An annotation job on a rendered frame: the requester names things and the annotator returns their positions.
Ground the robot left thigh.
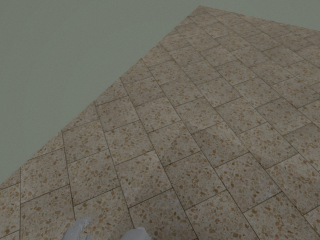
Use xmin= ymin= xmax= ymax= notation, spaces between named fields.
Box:
xmin=119 ymin=229 xmax=152 ymax=240

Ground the robot left hand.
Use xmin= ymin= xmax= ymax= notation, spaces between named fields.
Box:
xmin=61 ymin=216 xmax=93 ymax=240

